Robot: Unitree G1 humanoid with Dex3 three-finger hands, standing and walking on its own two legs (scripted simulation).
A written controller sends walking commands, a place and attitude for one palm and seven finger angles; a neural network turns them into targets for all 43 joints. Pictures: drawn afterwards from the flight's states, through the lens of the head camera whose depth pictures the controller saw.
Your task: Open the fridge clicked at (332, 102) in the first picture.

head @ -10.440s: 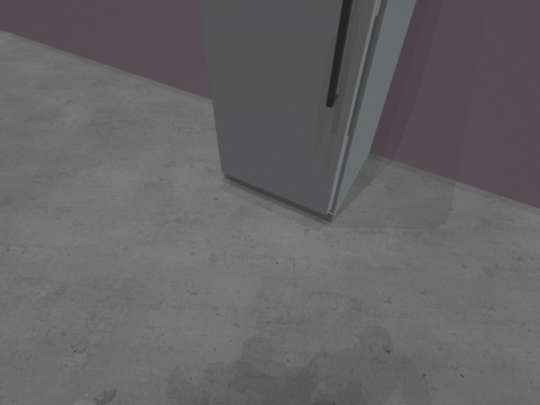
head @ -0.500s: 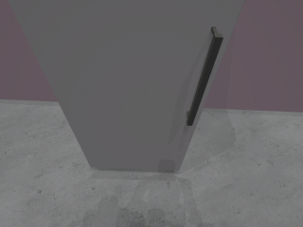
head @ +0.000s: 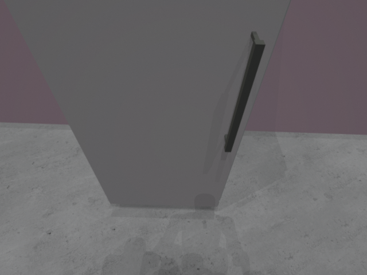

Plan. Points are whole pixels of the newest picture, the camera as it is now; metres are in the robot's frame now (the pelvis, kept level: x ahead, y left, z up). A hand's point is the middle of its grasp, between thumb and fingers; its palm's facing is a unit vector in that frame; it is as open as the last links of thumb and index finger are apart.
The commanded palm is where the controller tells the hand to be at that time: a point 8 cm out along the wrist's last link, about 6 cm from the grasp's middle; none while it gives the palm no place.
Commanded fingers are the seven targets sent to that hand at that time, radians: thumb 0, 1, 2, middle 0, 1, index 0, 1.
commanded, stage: shuffle to correct the standing spot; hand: right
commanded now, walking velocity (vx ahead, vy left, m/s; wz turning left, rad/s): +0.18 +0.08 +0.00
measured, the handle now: (238, 103) +0.53 -0.12 +0.08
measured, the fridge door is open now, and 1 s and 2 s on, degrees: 0 0 0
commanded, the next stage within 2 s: come to a stop and stand still in 0.02 s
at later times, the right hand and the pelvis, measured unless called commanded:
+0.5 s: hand out of the picture +0.04 -0.18 -0.17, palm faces +0.06 +0.97 -0.23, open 7.3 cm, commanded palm none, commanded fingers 0.00 -0.90 -0.90 0.20 0.30 0.20 0.30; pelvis +0.03 +0.00 +0.00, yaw +0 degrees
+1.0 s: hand out of the picture +0.00 -0.22 -0.16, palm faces +0.01 +0.96 -0.26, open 7.4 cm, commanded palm none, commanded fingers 0.00 -0.90 -0.90 0.20 0.30 0.20 0.30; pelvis -0.04 -0.02 +0.00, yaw +0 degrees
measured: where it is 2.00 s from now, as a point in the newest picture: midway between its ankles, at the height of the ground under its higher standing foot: outside the picture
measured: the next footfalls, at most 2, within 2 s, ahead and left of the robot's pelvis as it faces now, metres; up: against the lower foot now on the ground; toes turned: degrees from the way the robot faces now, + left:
none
